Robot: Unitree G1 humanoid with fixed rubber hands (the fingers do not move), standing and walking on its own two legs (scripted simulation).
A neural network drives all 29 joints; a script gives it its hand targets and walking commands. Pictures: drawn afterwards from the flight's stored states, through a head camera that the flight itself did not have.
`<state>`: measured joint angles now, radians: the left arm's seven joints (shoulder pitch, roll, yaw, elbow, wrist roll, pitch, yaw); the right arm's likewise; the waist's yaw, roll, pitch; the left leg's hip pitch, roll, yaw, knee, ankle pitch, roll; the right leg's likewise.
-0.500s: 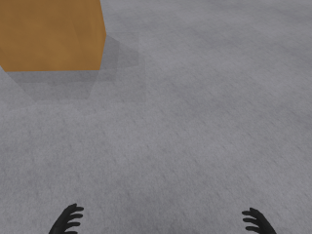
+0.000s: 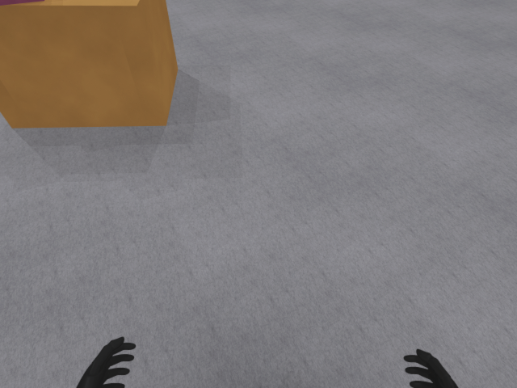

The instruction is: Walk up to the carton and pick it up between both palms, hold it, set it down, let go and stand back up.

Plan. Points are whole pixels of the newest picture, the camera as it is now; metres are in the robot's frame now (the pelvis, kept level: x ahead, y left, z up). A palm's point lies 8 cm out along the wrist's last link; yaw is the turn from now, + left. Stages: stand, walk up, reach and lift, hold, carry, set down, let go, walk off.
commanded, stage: stand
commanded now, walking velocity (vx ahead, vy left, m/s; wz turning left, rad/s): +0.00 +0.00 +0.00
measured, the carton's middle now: out of the picture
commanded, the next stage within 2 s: walk up in 1.78 s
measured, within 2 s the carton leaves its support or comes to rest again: neither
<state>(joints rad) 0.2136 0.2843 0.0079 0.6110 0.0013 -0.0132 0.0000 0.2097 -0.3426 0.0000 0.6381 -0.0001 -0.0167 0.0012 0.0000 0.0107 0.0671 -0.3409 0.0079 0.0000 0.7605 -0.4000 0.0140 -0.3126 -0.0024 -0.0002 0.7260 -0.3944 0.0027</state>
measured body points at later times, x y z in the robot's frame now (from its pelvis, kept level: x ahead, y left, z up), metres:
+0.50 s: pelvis -0.01 -0.01 +0.00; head +0.01 -0.01 +0.45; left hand +0.15 +0.26 -0.09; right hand +0.14 -0.29 -0.09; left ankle +0.00 +0.11 -0.71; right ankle +0.00 -0.13 -0.71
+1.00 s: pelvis -0.02 -0.01 +0.00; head +0.00 -0.01 +0.45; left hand +0.13 +0.25 -0.09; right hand +0.12 -0.29 -0.09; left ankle +0.00 +0.11 -0.71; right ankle +0.00 -0.13 -0.71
